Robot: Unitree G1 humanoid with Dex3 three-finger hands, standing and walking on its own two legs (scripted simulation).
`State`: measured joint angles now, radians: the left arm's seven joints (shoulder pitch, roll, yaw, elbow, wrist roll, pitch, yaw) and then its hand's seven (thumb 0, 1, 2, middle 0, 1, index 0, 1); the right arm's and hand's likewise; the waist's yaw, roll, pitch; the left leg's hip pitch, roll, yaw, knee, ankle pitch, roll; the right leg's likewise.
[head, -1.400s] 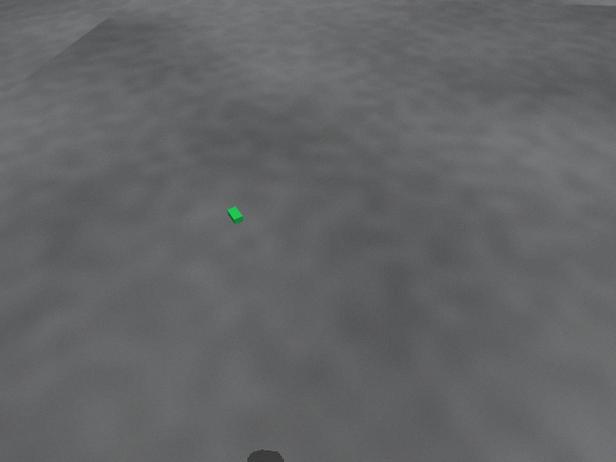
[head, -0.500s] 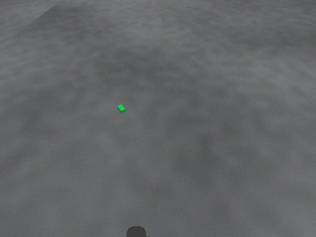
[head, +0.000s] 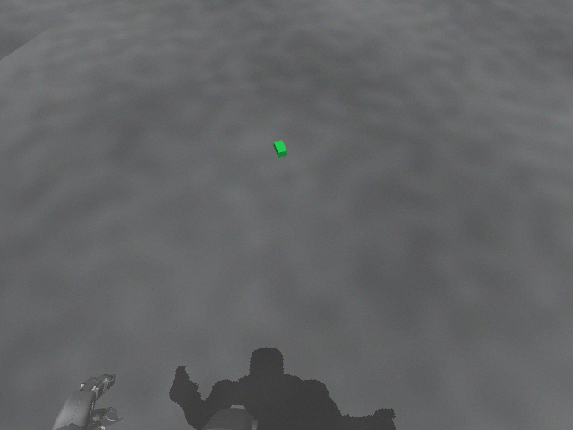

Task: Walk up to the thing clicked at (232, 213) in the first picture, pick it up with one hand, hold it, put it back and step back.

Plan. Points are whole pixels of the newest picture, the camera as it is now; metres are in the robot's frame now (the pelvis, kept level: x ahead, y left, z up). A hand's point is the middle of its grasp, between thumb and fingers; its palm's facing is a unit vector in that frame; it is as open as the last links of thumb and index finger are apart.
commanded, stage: walk up
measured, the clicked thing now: (280, 148) +1.35 +0.04 -0.76
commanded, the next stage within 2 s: none
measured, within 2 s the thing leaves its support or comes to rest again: neither
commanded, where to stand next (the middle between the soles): +0.05 +0.01 m, yaw +46 degrees
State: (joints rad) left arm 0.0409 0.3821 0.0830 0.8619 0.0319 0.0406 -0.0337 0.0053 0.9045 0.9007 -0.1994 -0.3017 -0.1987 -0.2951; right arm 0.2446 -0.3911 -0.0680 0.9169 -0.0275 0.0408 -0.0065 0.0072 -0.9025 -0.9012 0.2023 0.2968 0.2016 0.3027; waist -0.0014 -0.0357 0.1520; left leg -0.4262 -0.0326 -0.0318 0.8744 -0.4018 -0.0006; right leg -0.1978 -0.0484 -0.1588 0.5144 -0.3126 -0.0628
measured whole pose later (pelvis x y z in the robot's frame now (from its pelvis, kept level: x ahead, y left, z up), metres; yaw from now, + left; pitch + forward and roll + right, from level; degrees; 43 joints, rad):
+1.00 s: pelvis -0.02 -0.03 -0.03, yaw +38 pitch -2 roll +3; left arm 0.32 0.49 0.09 0.77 0.03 0.01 -0.01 0.01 0.90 0.90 -0.20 -0.30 -0.20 -0.30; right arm 0.27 -0.41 -0.07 0.79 -0.03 0.02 0.04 0.01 -0.90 -0.90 0.20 0.30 0.20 0.30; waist 0.06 -0.06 0.11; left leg -0.32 -0.04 0.01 0.71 -0.35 -0.01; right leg -0.38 -0.23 -0.12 0.89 -0.49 0.00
